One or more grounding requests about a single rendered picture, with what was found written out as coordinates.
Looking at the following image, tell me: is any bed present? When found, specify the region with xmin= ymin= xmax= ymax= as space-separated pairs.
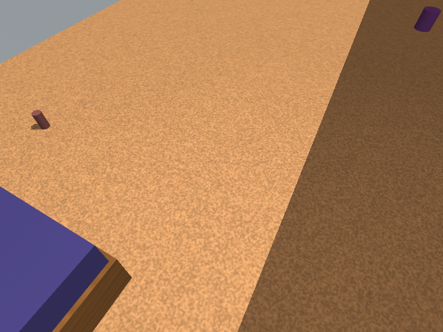
xmin=0 ymin=187 xmax=132 ymax=332

